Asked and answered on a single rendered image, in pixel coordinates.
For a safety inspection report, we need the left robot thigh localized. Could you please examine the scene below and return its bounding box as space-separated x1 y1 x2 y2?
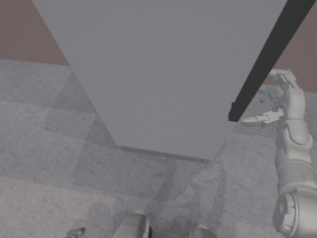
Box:
112 213 151 238

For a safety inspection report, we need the right robot hand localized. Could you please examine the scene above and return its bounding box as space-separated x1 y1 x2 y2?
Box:
241 69 306 129

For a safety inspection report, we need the fridge door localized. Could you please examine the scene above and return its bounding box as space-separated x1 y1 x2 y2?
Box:
32 0 287 161

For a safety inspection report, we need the handle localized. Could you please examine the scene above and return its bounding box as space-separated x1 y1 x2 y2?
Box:
228 0 316 122

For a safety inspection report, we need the robot thigh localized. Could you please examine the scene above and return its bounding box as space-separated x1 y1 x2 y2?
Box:
188 227 217 238
112 213 151 238

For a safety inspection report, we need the left robot hand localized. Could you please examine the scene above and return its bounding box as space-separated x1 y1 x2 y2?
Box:
64 227 86 238

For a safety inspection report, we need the right robot forearm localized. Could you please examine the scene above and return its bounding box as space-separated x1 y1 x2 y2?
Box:
274 119 317 198

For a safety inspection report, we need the right robot thigh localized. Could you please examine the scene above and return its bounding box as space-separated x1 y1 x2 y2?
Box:
188 227 217 238

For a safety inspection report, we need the robot right upper arm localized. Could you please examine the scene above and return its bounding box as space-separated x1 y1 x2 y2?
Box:
272 191 317 238

